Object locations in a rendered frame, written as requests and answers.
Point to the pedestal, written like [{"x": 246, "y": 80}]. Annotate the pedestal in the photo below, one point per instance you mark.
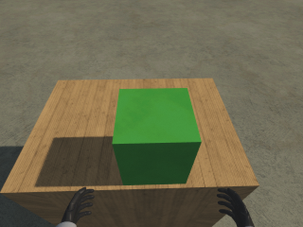
[{"x": 71, "y": 147}]

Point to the carton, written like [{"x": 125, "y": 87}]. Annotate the carton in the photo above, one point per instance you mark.
[{"x": 156, "y": 138}]

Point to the robot left hand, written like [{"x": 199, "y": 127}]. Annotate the robot left hand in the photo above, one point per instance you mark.
[{"x": 72, "y": 212}]

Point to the robot right hand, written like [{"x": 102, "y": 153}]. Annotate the robot right hand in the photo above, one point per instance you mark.
[{"x": 239, "y": 212}]

